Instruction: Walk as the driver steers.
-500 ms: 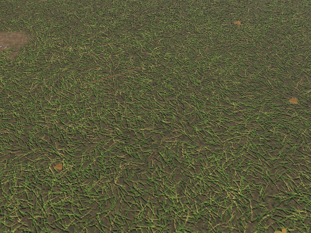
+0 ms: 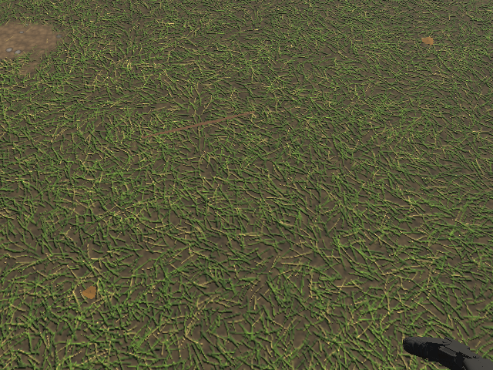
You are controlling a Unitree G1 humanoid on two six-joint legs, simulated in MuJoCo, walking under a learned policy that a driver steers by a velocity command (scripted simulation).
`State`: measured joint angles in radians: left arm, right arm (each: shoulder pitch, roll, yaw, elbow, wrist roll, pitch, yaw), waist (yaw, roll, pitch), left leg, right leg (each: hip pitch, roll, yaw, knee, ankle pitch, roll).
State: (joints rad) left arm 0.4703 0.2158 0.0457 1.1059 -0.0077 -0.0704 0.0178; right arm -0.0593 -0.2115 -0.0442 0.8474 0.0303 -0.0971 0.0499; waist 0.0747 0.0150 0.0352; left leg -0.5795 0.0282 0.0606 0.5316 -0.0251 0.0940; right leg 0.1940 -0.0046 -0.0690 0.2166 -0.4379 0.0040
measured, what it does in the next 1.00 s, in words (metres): walks ahead: left foot, then right foot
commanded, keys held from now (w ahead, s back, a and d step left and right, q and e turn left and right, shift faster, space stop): w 0.38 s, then no key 0.62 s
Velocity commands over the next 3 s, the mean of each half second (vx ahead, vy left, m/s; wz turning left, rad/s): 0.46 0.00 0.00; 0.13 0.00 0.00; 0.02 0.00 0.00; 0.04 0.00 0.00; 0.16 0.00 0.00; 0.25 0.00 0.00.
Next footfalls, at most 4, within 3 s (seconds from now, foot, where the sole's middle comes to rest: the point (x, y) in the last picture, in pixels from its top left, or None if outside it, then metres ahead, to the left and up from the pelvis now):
0.02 left None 0.21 0.11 -0.75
0.54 right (321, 347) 0.52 -0.12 -0.75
0.88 left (228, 355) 0.48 0.12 -0.75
2.42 right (311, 289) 0.68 -0.09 -0.75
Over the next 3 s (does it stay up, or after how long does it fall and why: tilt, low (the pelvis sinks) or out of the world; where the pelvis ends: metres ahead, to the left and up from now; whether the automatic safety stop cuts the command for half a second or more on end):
stays up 0.69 -0.01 0.01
